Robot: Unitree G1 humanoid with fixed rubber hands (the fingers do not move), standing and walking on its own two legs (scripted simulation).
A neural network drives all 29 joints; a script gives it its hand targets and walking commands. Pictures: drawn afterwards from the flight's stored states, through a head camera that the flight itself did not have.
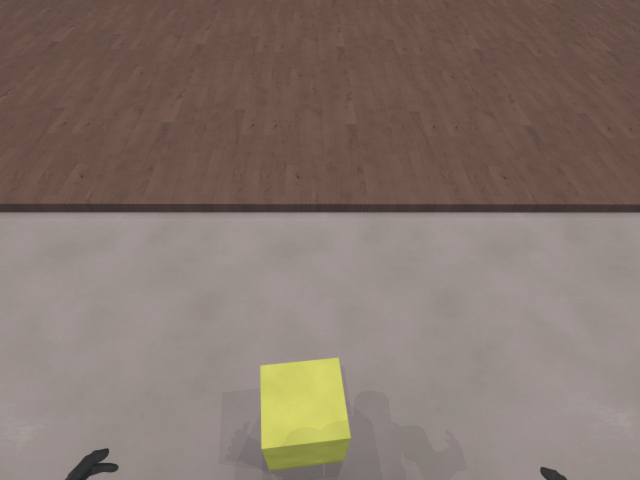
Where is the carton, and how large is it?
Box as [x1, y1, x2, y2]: [260, 358, 350, 470]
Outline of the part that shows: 338,358 260,366 261,448 269,470 343,461 350,436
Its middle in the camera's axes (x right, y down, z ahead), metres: -0.05 +0.49 +1.07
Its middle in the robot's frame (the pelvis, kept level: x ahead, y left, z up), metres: +0.39 +0.05 -0.66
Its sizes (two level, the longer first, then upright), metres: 0.210 0.200 0.250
